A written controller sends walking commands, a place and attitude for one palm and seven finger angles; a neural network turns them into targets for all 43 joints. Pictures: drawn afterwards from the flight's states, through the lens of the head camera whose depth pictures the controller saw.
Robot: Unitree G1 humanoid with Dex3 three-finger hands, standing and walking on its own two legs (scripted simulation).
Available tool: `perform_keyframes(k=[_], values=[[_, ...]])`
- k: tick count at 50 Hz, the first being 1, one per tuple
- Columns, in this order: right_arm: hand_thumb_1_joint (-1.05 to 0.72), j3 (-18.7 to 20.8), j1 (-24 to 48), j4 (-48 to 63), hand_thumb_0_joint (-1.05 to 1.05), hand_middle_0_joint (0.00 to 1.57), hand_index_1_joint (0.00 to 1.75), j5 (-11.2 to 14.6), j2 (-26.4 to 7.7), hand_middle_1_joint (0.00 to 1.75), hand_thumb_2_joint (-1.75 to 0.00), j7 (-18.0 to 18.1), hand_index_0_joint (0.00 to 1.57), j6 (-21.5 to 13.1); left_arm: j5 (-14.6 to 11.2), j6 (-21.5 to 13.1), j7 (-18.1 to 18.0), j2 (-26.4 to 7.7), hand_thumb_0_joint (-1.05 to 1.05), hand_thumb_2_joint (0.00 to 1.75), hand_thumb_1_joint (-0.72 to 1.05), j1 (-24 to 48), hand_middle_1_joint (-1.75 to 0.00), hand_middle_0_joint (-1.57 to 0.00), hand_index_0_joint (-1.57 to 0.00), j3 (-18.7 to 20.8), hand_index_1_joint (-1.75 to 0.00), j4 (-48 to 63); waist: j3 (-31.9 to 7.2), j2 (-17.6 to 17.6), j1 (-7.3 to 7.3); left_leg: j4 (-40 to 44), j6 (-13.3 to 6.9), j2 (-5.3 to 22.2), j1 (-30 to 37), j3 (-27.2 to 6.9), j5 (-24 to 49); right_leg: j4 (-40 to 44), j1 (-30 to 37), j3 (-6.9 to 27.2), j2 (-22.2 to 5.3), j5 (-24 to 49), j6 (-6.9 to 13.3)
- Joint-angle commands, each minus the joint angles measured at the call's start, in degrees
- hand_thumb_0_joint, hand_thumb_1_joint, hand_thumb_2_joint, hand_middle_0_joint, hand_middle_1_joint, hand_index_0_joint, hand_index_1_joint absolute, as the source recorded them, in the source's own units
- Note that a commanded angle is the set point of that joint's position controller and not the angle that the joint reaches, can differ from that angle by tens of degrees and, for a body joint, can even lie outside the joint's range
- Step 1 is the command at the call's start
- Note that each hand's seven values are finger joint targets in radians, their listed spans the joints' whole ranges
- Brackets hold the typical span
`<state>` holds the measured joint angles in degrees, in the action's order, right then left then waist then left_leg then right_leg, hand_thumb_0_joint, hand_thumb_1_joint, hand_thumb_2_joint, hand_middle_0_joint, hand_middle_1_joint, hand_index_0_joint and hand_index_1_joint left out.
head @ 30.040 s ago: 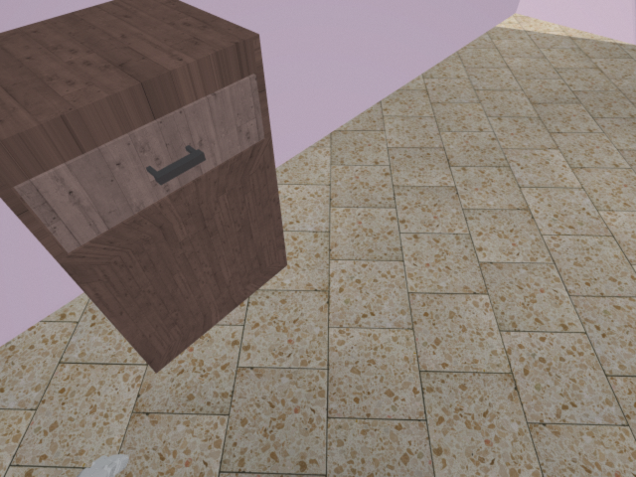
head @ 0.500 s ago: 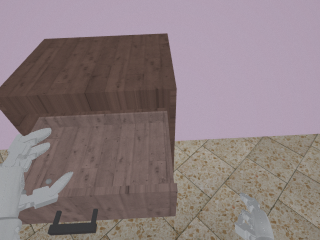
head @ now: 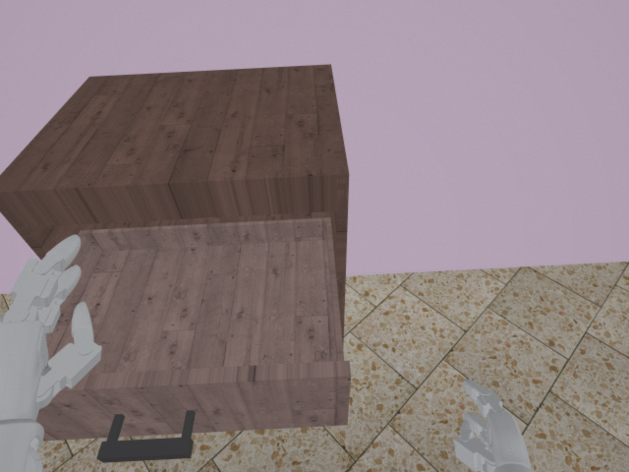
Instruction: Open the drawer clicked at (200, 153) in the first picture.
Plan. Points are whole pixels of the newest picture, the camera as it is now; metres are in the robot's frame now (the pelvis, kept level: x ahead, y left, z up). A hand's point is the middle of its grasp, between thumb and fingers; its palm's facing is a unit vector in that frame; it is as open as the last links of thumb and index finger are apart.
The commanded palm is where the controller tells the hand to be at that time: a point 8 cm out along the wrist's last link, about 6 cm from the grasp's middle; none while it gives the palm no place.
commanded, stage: step back with the hand held close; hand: left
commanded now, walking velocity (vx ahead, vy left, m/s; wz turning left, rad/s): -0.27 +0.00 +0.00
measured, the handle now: (150, 434) +0.17 +0.26 -0.07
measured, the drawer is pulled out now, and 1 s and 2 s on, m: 0.30 0.30 0.30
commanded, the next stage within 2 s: stop stepping back and stand still in 1.46 s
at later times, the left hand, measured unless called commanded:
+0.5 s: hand (50, 392) +0.14 +0.26 +0.15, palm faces +0.29 -0.81 -0.51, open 7.5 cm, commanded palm +0.08 +0.30 +0.17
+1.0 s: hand (10, 443) +0.10 +0.26 +0.15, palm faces +0.30 -0.84 -0.46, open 7.5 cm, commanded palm +0.02 +0.31 +0.17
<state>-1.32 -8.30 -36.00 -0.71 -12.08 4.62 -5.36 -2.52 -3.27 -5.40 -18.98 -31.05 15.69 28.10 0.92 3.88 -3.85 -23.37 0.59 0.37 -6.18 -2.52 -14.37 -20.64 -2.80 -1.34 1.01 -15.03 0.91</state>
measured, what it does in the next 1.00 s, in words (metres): shifts its weight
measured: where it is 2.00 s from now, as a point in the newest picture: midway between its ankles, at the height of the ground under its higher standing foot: outside the picture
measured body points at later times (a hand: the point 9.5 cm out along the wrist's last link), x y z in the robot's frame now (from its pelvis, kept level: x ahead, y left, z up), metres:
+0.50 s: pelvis -0.05 +0.02 -0.01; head -0.01 +0.03 +0.44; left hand +0.12 +0.30 +0.17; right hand +0.15 -0.21 -0.08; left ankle -0.02 +0.13 -0.74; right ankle -0.04 -0.11 -0.74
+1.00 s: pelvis -0.10 +0.03 -0.02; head -0.06 +0.06 +0.43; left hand +0.08 +0.31 +0.17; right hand +0.09 -0.21 -0.09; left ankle -0.03 +0.13 -0.74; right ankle -0.07 -0.11 -0.74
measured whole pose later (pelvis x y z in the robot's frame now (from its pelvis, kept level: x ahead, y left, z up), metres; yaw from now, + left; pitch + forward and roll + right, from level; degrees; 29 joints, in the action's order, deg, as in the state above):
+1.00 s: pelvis -0.10 +0.03 -0.02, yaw +1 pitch +2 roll -3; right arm 1.3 -7.1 -34.3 0.8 -11.5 4.8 -3.0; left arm -2.2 -11.9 -7.2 -24.0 -35.8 21.8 39.8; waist 3.4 -1.2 0.7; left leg -37.3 -1.6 -1.2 -26.5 -3.4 -12.5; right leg -33.3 -20.0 -1.4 0.7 -15.1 -1.0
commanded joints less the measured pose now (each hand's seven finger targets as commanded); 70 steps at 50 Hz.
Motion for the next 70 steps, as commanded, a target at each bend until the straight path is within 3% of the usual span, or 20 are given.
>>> perform_keyframes(k=[1, 5, 8, 14, 27, 33, 37, 40, 43, 45, 47, 48, 50, 51, 54, 59, 65, 66, 68, 70], values=[[-0.9, 1.7, 6.98, 10.99, 0.0, 0.2, 0.3, 0.79, -5.08, 0.3, -0.9, 0.55, 0.2, -0.86, -0.26, -6.61, -1.4, -12.23, 0.0, 0.9, 0.9, 5.71, -0.3, -0.2, -0.2, 12.07, -0.3, 11.98, 0.44, -6.16, 2.42, -1.68, -2.72, 1.84, -1.1, -1.29, 14.15, 4.98, -10.09, 1.68, -5.5, 19.26, -0.49], [-0.9, 2.67, 7.29, 12.73, 0.0, 0.2, 0.3, 0.57, -6.38, 0.3, -0.9, 0.47, 0.2, 0.98, 0.44, -7.49, -0.89, -9.6, 0.0, 0.9, 0.9, -2.61, -0.3, -0.2, -0.2, 9.49, -0.3, 14.72, -8.66, -0.68, 2.3, -2.65, -2.84, 2.36, 0.79, -0.54, 22.33, 0.75, -7.44, 1.2, -6.25, 23.34, -0.37], [-0.9, 3.37, 7.5, 13.56, 0.0, 0.2, 0.3, 0.73, -6.5, 0.3, -0.9, 0.5, 0.2, 2.03, 0.57, -7.79, -1.12, -10.79, 0.0, 0.9, 0.9, -5.21, -0.3, -0.2, -0.2, 10.56, -0.3, 16.91, -12.65, -1.34, 2.34, -3.48, -2.68, 3.07, 1.22, -0.59, 28.35, -1.62, -6.35, 0.54, -6.08, 25.84, -0.51], [-0.9, 4.36, 7.36, 14.75, 0.0, 0.2, 0.3, 1.34, -6.14, 0.3, -0.9, 0.83, 0.2, 3.2, 0.06, -8.38, -1.67, -12.35, 0.0, 0.9, 0.9, -7.81, -0.3, -0.2, -0.2, 12.63, -0.3, 18.49, -12.65, -2.35, 2.59, -3.49, -2.49, 4.19, -1.69, -1.91, 28.44, -4.02, -7.76, 0.24, -5.66, 22.42, -0.66], [-0.9, 4.45, 5.49, 13.91, 0.0, 0.2, 0.3, 1.56, -6.94, 0.3, -0.9, 1.03, 0.2, 0.59, 0.24, -10.59, -3.94, -12.39, 0.0, 0.9, 0.9, -6.16, -0.3, -0.2, -0.2, 12.13, -0.3, 21.24, -6.13, -2.35, 3.81, -4.0, -2.69, 3.32, -12.13, -5.1, -4.16, -1.28, -16.29, 3.51, -7.11, 1.51, 0.94], [-0.9, 4.27, 6.09, 14.85, 0.0, 0.2, 0.3, 1.41, -7.1, 0.3, -0.9, 1.12, 0.2, -1.56, 1.53, -11.72, -4.1, -13.73, 0.0, 0.9, 0.9, -5.28, -0.3, -0.2, -0.2, 15.02, -0.3, 22.57, -6.99, 9.49, 2.91, 9.97, -6.71, 10.79, -31.63, -12.47, -15.02, -18.73, 1.34, -0.09, -0.89, 1.77, -1.99], [-0.9, 4.19, 4.26, 14.37, 0.0, 0.2, 0.3, 1.66, -6.91, 0.3, -0.9, 0.07, 0.2, -3.06, 0.87, -12.29, -3.29, -12.51, 0.0, 0.9, 0.9, -5.56, -0.3, -0.2, -0.2, 13.99, -0.3, 22.35, -6.05, 1.17, 3.19, 1.09, -5.48, 7.76, -24.25, -8.95, -6.67, -10.84, -5.86, 2.2, -2.43, 6.74, -1.1], [-0.9, 4.67, 4.14, 12.85, 0.0, 0.2, 0.3, 1.63, -6.89, 0.3, -0.9, -0.06, 0.2, -3.36, 0.18, -11.95, -2.97, -12.23, 0.0, 0.9, 0.9, -5.14, -0.3, -0.2, -0.2, 12.95, -0.3, 22.59, -11.22, -5.1, 3.65, -7.7, -2.71, 4.07, -12.07, -4.47, 5.99, -5.15, -11.79, 5.37, -6.13, 14.81, 0.9], [-0.9, 5.18, 4.28, 10.98, 0.0, 0.2, 0.3, 1.79, -6.15, 0.3, -0.9, 0.11, 0.2, -2.27, -0.31, -11.92, -3.57, -13.55, 0.0, 0.9, 0.9, -5.64, -0.3, -0.2, -0.2, 13.98, -0.3, 21.92, -11.26, -7.48, 4.32, -19.1, -0.65, -0.19, -5.97, -0.76, 1.89, 0.43, -21.02, 10.08, -13.74, 15.09, 5.26], [-0.9, 4.88, 5.22, 10.74, 0.0, 0.2, 0.3, 1.89, -5.44, 0.3, -0.9, 0.23, 0.2, -1.22, -0.43, -11.6, -3.7, -12.98, 0.0, 0.9, 0.9, -4.87, -0.3, -0.2, -0.2, 13.43, -0.3, 21.64, -8.15, -10.41, 4.37, -20.15, -0.08, -0.99, -5.99, -0.62, -0.45, 1.26, -24.32, 8.49, -15.47, 12.72, 6.06], [-0.9, 4.76, 6.68, 10.78, 0.0, 0.2, 0.3, 1.88, -5.0, 0.3, -0.9, 0.65, 0.2, -0.32, -0.24, -11.26, -3.7, -13.32, 0.0, 0.9, 0.9, -4.8, -0.3, -0.2, -0.2, 14.23, -0.3, 20.95, -4.6, -8.45, 4.15, -13.62, -0.47, 0.45, -7.11, -1.72, 0.08, -0.29, -25.66, 6.02, -12.69, 8.41, 4.42], [-0.9, 4.94, 7.54, 10.89, 0.0, 0.2, 0.3, 1.86, -5.72, 0.3, -0.9, 1.05, 0.2, -0.21, -0.01, -11.79, -4.06, -15.12, 0.0, 0.9, 0.9, -4.82, -0.3, -0.2, -0.2, 15.65, -0.3, 21.97, -4.71, -2.63, 4.04, -8.93, -1.2, 2.71, -7.32, -4.42, 1.58, -3.59, -25.8, 4.7, -9.92, 7.18, 3.47], [-0.9, 4.18, 7.7, 13.21, 0.0, 0.2, 0.3, 1.25, -6.6, 0.3, -0.9, 0.79, 0.2, -0.69, 0.1, -12.45, -3.66, -14.65, 0.0, 0.9, 0.9, -6.28, -0.3, -0.2, -0.2, 15.27, -0.3, 24.9, -7.93, 11.37, 3.67, 8.62, -5.08, 12.98, -19.46, -16.43, 0.92, -20.71, -13.25, -1.03, -0.12, -4.14, -1.33], [-0.9, 4.67, 6.68, 13.59, 0.0, 0.2, 0.3, 0.68, -6.46, 0.3, -0.9, 0.48, 0.2, -1.54, 0.57, -12.69, -3.45, -15.52, 0.0, 0.9, 0.9, -5.33, -0.3, -0.2, -0.2, 15.91, -0.3, 26.74, -9.95, 14.72, 3.95, 13.64, -7.95, 17.23, -24.18, -22.03, -2.56, -33.87, -9.88, 1.06, 1.46, -12.24, -1.69], [-0.9, 5.3, 3.82, 11.23, 0.0, 0.2, 0.3, 0.46, -5.97, 0.3, -0.9, -0.38, 0.2, -3.51, 0.31, -12.69, -4.31, -14.21, 0.0, 0.9, 0.9, -6.14, -0.3, -0.2, -0.2, 14.67, -0.3, 26.29, -12.99, 4.69, 2.95, 4.06, -10.05, 15.96, -9.53, -15.42, 16.29, -38.05, -20.77, 4.25, -0.67, -14.58, -1.19], [-0.9, 4.14, 3.75, 9.45, 0.0, 0.2, 0.3, 0.45, -7.15, 0.3, -0.9, -1.45, 0.2, -4.88, -0.64, -11.42, -3.04, -12.85, 0.0, 0.9, 0.9, -5.77, -0.3, -0.2, -0.2, 12.91, -0.3, 23.74, -11.84, 7.85, 3.63, 4.12, -8.52, 12.96, -4.87, -11.83, 14.69, -24.78, -19.55, 1.13, 0.4, -13.55, -1.52], [-0.9, 3.33, 6.16, 11.1, 0.0, 0.2, 0.3, 0.69, -7.47, 0.3, -0.9, -1.98, 0.2, -3.99, -2.73, -12.72, -0.53, -16.01, 0.0, 0.9, 0.9, -6.41, -0.3, -0.2, -0.2, 16.27, -0.3, 25.18, -13.53, 7.28, 2.49, -0.86, -4.64, 9.98, -7.16, -7.21, 8.87, 1.51, -8.91, -0.83, -1.08, 1.81, 0.49], [-0.9, 3.3, 5.83, 10.9, 0.0, 0.2, 0.3, 1.05, -6.79, 0.3, -0.9, -1.9, 0.2, -3.4, -2.79, -13.39, -0.15, -16.78, 0.0, 0.9, 0.9, -6.14, -0.3, -0.2, -0.2, 16.75, -0.3, 24.64, -12.69, -0.09, 3.0, -8.55, -2.11, 5.64, -5.5, -2.78, 2.31, 6.28, -12.38, 1.41, -5.37, 6.85, 2.05], [-0.9, 4.46, 5.3, 11.05, 0.0, 0.2, 0.3, 3.49, -6.12, 0.3, -0.9, -1.19, 0.2, -2.63, -2.73, -13.45, -0.56, -17.53, 0.0, 0.9, 0.9, -5.34, -0.3, -0.2, -0.2, 15.73, -0.3, 24.54, -13.7, -23.66, 2.93, -42.41, 1.52, -6.41, -11.13, 3.8, -12.39, 7.02, -18.2, 12.59, -21.17, 24.73, 9.7], [-0.9, 2.65, 8.7, 11.69, 0.0, 0.2, 0.3, 2.45, -1.75, 0.3, -0.9, -0.09, 0.2, -1.31, -1.47, -11.05, -1.71, -14.19, 0.0, 0.9, 0.9, -8.76, -0.3, -0.2, -0.2, 15.64, -0.3, 18.61, -8.46, -17.5, 3.83, -51.19, 0.6, -3.3, -28.48, 0.44, -21.28, -2.62, -7.79, 6.76, -21.5, 53.56, 10.86]])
